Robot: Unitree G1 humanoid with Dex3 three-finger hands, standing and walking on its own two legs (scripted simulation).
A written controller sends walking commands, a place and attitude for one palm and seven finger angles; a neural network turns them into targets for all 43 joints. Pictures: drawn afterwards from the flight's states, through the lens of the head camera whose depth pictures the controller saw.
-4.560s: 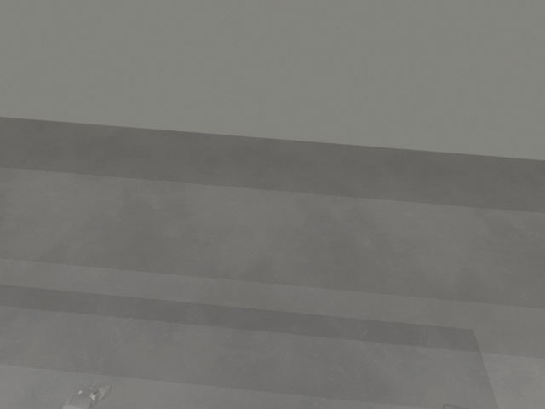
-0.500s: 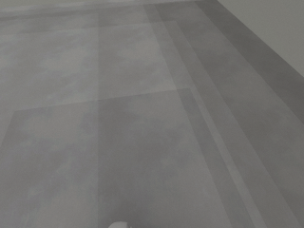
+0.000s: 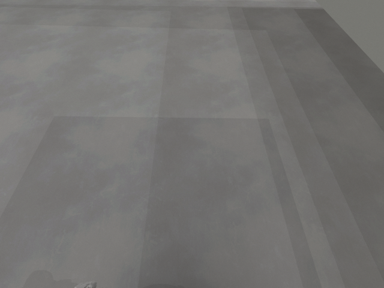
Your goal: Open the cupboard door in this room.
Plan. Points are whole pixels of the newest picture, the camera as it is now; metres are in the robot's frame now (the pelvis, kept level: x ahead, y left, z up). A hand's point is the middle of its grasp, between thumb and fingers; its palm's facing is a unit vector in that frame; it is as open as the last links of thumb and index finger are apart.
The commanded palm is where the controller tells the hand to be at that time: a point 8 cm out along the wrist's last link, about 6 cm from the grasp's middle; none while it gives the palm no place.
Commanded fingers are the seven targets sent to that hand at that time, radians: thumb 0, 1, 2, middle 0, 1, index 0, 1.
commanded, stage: turn or walk to find it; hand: left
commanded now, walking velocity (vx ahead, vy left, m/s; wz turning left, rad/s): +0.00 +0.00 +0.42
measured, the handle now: out of the picture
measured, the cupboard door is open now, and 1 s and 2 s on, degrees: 0 0 0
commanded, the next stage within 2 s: none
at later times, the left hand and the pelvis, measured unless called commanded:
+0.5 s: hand out of the picture -0.05 +0.17 -0.17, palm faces +0.29 -0.93 -0.22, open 7.4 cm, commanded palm none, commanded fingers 0.00 0.90 0.90 -0.20 -0.30 -0.20 -0.30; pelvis -0.05 -0.02 +0.00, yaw +15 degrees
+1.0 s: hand out of the picture -0.07 +0.21 -0.16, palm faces +0.43 -0.86 -0.26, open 7.4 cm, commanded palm none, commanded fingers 0.00 0.90 0.90 -0.20 -0.30 -0.20 -0.30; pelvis -0.09 -0.02 +0.00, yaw +25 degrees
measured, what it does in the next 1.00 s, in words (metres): steps on the spot, turning left: right foot, then left foot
